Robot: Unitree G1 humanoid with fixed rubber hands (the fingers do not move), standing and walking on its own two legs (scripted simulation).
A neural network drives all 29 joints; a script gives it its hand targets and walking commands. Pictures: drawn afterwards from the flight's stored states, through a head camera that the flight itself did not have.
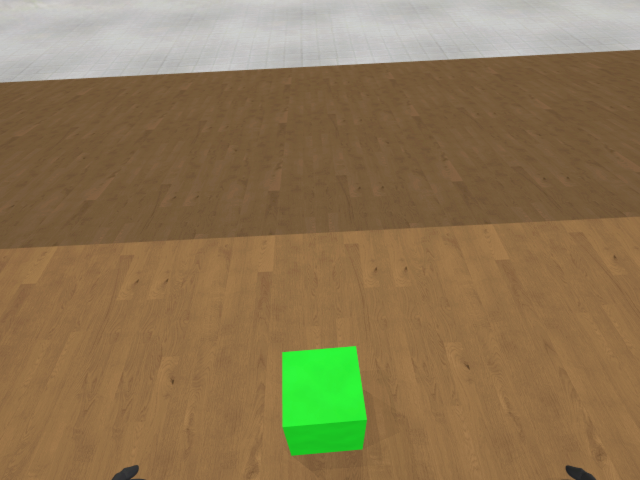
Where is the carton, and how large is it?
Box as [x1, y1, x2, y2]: [282, 346, 366, 455]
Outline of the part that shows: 355,346 282,352 282,426 291,455 362,448 366,417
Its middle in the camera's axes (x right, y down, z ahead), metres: +0.01 +0.48 +1.11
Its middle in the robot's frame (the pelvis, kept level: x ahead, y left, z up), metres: +0.47 +0.05 -0.65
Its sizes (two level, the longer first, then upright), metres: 0.210 0.200 0.250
